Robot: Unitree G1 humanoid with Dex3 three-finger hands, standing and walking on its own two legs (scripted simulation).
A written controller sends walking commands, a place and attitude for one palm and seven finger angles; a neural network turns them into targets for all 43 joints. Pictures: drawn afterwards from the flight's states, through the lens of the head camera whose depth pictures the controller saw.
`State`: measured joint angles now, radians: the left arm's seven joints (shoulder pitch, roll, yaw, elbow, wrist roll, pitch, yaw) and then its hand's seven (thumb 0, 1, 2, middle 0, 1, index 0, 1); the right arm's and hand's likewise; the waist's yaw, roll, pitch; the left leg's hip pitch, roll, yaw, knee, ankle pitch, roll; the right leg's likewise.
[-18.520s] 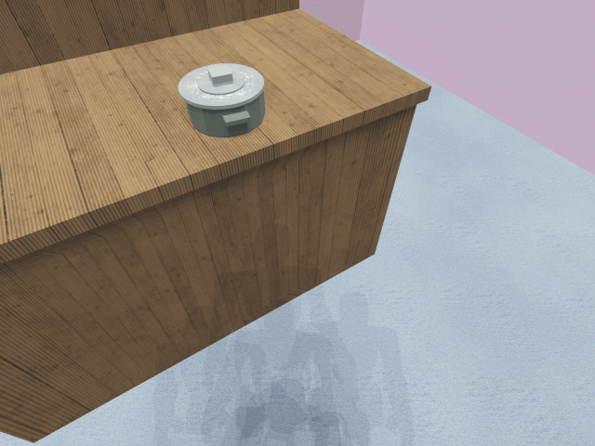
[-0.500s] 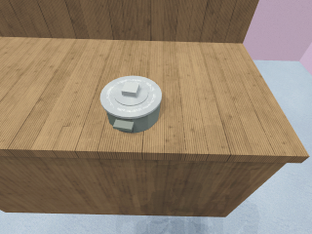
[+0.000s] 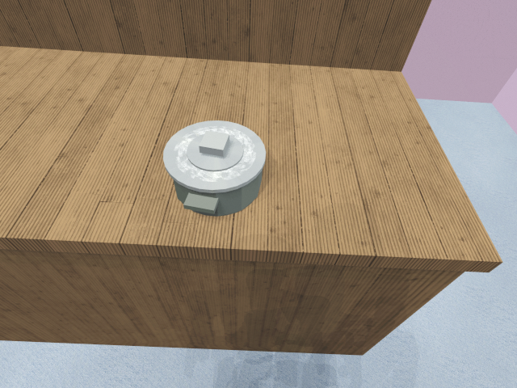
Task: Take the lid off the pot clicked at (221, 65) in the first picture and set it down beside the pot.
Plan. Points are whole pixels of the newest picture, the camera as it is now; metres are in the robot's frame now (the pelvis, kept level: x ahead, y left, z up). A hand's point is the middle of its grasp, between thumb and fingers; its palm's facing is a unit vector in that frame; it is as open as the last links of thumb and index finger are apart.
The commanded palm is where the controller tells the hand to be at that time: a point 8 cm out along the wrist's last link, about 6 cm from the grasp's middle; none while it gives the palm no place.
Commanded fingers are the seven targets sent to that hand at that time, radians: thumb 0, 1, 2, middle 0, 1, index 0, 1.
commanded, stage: look again from close up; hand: left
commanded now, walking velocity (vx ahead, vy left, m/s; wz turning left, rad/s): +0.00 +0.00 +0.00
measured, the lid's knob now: (214, 143) +0.48 +0.12 +0.11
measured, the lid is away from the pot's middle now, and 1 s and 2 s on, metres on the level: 0.00 0.00 0.00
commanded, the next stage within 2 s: lift the closed hand beside the body in 0.32 s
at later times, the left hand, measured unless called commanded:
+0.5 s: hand out of the picture +0.03 +0.18 -0.15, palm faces +0.08 -0.97 -0.24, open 7.2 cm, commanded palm +0.08 +0.22 -0.05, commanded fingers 0.00 0.90 0.90 -0.42 -0.54 -0.42 -0.54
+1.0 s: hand out of the picture +0.09 +0.19 +0.02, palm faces +0.29 -0.91 -0.30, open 3.1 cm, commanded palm +0.05 +0.24 +0.05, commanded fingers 0.00 0.90 0.90 -1.30 -1.50 -1.30 -1.50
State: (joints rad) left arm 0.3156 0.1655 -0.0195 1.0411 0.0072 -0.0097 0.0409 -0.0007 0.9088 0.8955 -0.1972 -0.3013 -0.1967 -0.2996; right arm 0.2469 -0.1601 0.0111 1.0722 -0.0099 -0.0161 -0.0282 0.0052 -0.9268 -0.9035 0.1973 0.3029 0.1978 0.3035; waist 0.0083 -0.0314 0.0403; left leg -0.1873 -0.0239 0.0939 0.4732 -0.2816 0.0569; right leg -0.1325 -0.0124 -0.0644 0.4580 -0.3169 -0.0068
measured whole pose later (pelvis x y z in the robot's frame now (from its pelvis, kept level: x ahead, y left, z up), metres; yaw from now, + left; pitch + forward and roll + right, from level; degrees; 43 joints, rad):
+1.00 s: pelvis -0.03 -0.03 +0.00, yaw +2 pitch -3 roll +0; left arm 0.64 0.24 0.10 -0.14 -0.04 -0.05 0.07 0.01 0.90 0.90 -1.08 -1.27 -1.08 -1.27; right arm 0.15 -0.23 0.02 0.52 0.00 -0.14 -0.05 0.01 -0.90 -0.90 0.20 0.30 0.20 0.30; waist 0.08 0.04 0.02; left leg -0.18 0.01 0.04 0.44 -0.21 0.02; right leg -0.10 0.03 -0.11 0.40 -0.25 -0.05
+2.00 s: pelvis -0.02 -0.02 +0.00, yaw +1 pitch -4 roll +0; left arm 0.58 0.32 0.25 -0.48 -0.05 -0.12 0.08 0.01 0.89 0.90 -1.30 -1.50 -1.30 -1.50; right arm 0.19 -0.21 0.02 0.60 0.01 -0.12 -0.05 0.01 -0.90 -0.90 0.20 0.30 0.20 0.30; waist 0.07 0.07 0.04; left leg -0.11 0.00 0.07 0.43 -0.24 0.03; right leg -0.04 0.02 -0.09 0.39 -0.27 -0.04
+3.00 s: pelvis -0.06 -0.01 +0.00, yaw +2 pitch -3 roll +0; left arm -0.09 0.68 0.06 -0.16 0.71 0.10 -0.33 0.00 -0.29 1.54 -0.89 -0.15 -0.89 -0.15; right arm 0.13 -0.30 0.02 0.57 0.06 0.06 0.02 0.01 -0.90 -0.90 0.20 0.30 0.20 0.30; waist 0.05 0.15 0.03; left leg -0.23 -0.03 0.06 0.42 -0.15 0.05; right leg -0.18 -0.01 -0.10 0.44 -0.22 -0.02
